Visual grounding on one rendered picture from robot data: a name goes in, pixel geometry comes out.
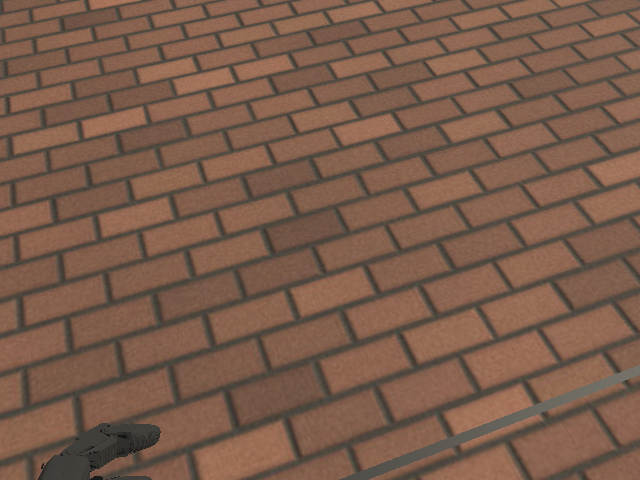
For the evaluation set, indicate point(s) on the robot left hand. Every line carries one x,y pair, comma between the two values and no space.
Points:
97,447

